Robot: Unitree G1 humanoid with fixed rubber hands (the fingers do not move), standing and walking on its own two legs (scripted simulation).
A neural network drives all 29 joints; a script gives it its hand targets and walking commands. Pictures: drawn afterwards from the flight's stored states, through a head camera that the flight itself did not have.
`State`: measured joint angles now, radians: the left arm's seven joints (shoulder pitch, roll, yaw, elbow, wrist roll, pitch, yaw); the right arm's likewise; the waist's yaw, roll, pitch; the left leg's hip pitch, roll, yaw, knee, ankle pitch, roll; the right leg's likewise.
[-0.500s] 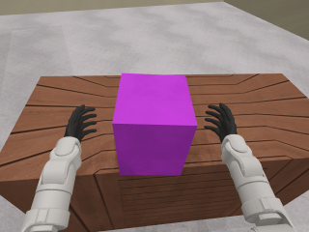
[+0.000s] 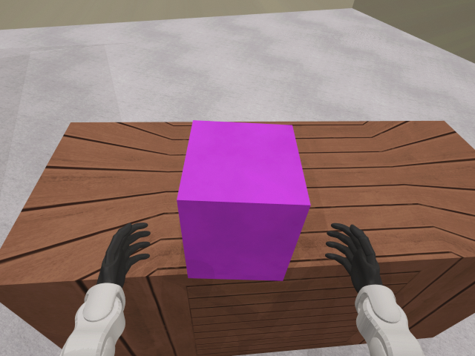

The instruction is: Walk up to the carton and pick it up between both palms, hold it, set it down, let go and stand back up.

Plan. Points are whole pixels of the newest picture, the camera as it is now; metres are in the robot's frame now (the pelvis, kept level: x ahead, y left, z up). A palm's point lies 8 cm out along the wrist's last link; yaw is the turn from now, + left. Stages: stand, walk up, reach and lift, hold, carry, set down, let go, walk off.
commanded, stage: set down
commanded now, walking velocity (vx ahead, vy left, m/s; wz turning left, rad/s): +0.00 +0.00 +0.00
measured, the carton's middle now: (239, 202) +0.42 +0.00 +0.02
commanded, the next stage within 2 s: none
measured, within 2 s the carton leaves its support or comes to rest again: neither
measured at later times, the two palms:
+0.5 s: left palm (114, 313) +0.21 +0.20 -0.02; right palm (360, 315) +0.21 -0.20 -0.01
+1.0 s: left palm (99, 348) +0.16 +0.21 -0.03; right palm (360, 354) +0.16 -0.19 -0.03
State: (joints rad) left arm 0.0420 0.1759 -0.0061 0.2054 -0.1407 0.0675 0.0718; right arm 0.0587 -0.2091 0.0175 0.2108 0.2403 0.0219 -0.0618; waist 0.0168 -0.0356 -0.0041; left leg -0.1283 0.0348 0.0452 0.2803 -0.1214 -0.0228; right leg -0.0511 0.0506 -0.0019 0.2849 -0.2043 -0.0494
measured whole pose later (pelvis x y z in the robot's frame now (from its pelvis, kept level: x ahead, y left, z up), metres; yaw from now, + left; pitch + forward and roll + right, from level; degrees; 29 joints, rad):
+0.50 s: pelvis +0.02 +0.00 +0.00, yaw -1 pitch -2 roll +1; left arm 0.25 0.16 -0.06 0.28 -0.10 -0.04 0.08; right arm 0.25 -0.19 0.06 0.35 0.20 -0.12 -0.02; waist 0.03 -0.05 -0.04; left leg -0.11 0.03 0.06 0.30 -0.16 -0.02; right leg -0.03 0.04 0.01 0.30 -0.24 -0.04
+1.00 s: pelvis +0.01 +0.01 +0.00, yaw -2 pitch -3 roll +1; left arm 0.37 0.17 -0.02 0.08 -0.07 0.33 0.04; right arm 0.42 -0.14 0.03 0.15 0.12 0.12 -0.05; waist 0.05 -0.02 0.00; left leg -0.07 0.04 0.08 0.28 -0.15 -0.02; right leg 0.00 0.05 0.04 0.27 -0.22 -0.04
